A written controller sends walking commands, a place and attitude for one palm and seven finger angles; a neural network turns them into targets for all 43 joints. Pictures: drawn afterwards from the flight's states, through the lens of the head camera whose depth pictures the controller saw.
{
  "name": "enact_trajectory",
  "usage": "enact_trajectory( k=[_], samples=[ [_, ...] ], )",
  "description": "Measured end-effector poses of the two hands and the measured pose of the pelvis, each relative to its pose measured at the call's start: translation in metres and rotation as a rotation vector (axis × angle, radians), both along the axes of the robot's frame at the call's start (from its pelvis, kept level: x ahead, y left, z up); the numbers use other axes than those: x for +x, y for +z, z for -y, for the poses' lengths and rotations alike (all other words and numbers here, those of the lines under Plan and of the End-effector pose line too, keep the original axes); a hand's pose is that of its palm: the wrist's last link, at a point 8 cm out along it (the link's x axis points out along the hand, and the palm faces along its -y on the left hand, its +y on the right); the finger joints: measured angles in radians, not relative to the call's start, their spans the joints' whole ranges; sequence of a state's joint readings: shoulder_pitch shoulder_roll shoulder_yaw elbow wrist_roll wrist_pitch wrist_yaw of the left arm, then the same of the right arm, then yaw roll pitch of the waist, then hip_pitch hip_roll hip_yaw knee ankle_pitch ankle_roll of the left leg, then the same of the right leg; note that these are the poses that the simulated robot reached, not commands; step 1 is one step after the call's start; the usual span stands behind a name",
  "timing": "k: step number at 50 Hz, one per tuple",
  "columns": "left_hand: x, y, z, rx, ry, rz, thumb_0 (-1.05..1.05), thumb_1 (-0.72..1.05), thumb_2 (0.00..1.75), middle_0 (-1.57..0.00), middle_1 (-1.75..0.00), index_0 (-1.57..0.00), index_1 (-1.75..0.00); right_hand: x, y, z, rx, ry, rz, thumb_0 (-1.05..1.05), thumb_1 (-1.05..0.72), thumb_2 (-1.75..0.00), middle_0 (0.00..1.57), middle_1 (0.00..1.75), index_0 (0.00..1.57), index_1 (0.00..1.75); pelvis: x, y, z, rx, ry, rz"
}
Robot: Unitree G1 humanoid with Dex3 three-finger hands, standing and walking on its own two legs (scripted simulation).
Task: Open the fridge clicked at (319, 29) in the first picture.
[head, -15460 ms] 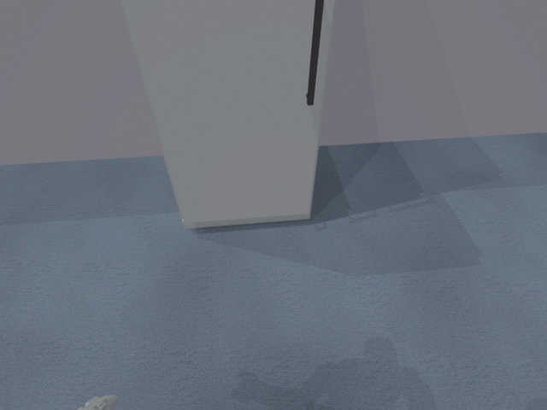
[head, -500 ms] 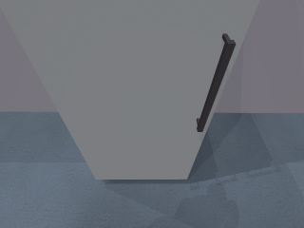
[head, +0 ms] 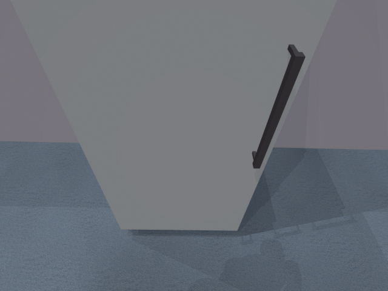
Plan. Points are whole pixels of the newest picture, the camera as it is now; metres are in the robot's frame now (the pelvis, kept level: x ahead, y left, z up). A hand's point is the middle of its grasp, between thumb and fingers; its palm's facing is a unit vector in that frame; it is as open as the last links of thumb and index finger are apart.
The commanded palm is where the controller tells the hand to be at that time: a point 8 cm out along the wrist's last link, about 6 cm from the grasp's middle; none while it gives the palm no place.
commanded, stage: look again from close up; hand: right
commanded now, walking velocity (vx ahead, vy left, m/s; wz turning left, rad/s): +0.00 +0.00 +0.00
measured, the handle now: (270, 117) +0.50 -0.16 +0.10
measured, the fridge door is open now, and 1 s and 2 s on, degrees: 0 0 0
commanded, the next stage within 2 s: raise the hand to about handle height in 0.20 s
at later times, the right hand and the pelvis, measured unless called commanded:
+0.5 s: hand (303, 268) +0.19 -0.19 +0.00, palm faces +0.25 +0.96 -0.14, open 7.5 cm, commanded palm +0.11 -0.23 -0.04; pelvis -0.01 +0.00 -0.01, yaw -2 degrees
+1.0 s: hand (309, 270) +0.18 -0.19 +0.02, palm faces -0.13 +0.99 -0.10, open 10.3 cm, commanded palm +0.14 -0.27 +0.03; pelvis -0.04 +0.00 -0.05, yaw -3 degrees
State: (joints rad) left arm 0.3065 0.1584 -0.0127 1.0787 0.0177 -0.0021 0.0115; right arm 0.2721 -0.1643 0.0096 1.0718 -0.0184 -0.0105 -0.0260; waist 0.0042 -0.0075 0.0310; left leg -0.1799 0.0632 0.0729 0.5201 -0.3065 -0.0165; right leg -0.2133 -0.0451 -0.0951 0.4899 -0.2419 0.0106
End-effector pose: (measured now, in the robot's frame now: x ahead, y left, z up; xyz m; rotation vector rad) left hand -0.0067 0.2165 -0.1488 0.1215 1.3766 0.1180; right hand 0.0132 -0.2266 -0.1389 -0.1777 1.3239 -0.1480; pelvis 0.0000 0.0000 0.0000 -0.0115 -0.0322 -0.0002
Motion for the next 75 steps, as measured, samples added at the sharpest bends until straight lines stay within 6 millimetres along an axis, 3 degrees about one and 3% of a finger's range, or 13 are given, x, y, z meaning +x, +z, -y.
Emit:
enact_trajectory(
  k=[16,18,22,25,28,32,37,42,47,52,59,70,75],
  samples=[
    [0.011,0.004,-0.007,0.022,-0.011,-0.011,0.01,0.92,0.9,-0.2,-0.3,-0.2,-0.3,-0.023,-0.006,-0.014,0.03,-0.034,-0.067,0.0,-0.91,-0.9,0.2,0.3,0.2,0.3,0.003,0.001,-0.004,0.012,-0.006,-0.004],
    [0.022,0.009,-0.012,0.055,-0.014,0.084,0.02,0.92,0.9,-0.21,-0.3,-0.2,-0.3,0.0,0.011,-0.004,0.008,-0.114,0.07,0.02,-0.93,-0.9,0.2,0.3,0.21,0.3,0.001,0.0,-0.003,0.011,-0.003,0.004],
    [0.067,0.023,-0.025,0.101,-0.023,0.378,0.02,0.92,0.9,-0.21,-0.3,-0.2,-0.3,0.084,0.089,0.02,-0.092,-0.121,0.625,0.04,-0.93,-0.88,0.2,0.32,0.21,0.32,-0.002,-0.004,-0.001,0.005,-0.025,0.001],
    [0.108,0.038,-0.032,0.125,-0.03,0.596,0.02,0.92,0.9,-0.21,-0.3,-0.2,-0.3,0.141,0.149,0.012,-0.065,-0.042,1.002,0.04,-0.88,-0.87,0.2,0.34,0.2,0.34,-0.007,-0.009,0.002,0.007,-0.038,-0.021],
    [0.143,0.057,-0.038,0.137,-0.04,0.761,0.02,0.92,0.9,-0.21,-0.3,-0.2,-0.3,0.171,0.175,-0.005,0.048,0.055,1.274,0.02,-0.82,-0.84,0.2,0.38,0.2,0.37,-0.013,-0.018,0.0,0.003,-0.023,-0.069],
    [0.175,0.082,-0.042,0.152,-0.099,0.883,0.02,0.91,0.9,-0.21,-0.3,-0.2,-0.3,0.162,0.149,-0.022,0.218,0.199,1.322,0.01,-0.72,-0.81,0.21,0.43,0.21,0.43,-0.019,-0.032,-0.006,0.0,-0.011,-0.101],
    [0.197,0.092,-0.042,0.189,-0.169,0.922,0.02,0.91,0.9,-0.21,-0.3,-0.2,-0.3,0.107,0.097,-0.001,0.226,0.123,1.121,0.01,-0.59,-0.76,0.23,0.5,0.23,0.5,-0.021,-0.045,-0.01,0.013,-0.019,-0.125],
    [0.199,0.072,-0.025,0.17,-0.237,0.882,0.01,0.91,0.9,-0.2,-0.3,-0.2,-0.3,0.083,0.132,0.034,0.028,0.051,1.296,0.02,-0.47,-0.71,0.23,0.58,0.23,0.57,-0.024,-0.054,-0.009,0.048,-0.052,-0.136],
    [0.179,0.04,0.001,0.086,-0.235,0.819,0.02,0.91,0.9,-0.21,-0.3,-0.2,-0.3,0.12,0.17,0.029,0.071,0.22,1.48,0.01,-0.35,-0.66,0.23,0.65,0.23,0.65,-0.033,-0.058,-0.003,0.07,-0.067,-0.132],
    [0.144,0.03,0.013,0.041,-0.121,0.755,0.02,0.9,0.9,-0.21,-0.3,-0.21,-0.3,0.164,0.158,0.022,0.229,0.346,1.238,0.01,-0.24,-0.61,0.24,0.72,0.25,0.72,-0.035,-0.049,0.003,0.049,-0.036,-0.135],
    [0.112,0.042,-0.002,0.102,-0.06,0.698,0.02,0.9,0.9,-0.21,-0.3,-0.2,-0.3,0.158,0.187,0.064,0.102,0.139,1.299,0.01,-0.08,-0.54,0.26,0.83,0.26,0.83,-0.024,-0.035,0.01,0.039,-0.015,-0.117],
    [0.143,0.067,-0.012,0.168,-0.133,0.794,0.02,0.9,0.9,-0.21,-0.3,-0.2,-0.3,0.168,0.196,0.069,0.144,0.263,1.262,0.0,0.18,-0.43,0.27,1.0,0.28,0.99,-0.022,-0.028,0.019,0.047,-0.034,-0.079],
    [0.162,0.084,0.0,0.143,-0.15,0.876,0.02,0.91,0.9,-0.21,-0.3,-0.2,-0.3,0.178,0.232,0.088,0.08,0.211,1.387,0.0,0.3,-0.38,0.29,1.07,0.29,1.07,-0.017,-0.021,0.016,0.043,-0.033,-0.051]
  ],
)
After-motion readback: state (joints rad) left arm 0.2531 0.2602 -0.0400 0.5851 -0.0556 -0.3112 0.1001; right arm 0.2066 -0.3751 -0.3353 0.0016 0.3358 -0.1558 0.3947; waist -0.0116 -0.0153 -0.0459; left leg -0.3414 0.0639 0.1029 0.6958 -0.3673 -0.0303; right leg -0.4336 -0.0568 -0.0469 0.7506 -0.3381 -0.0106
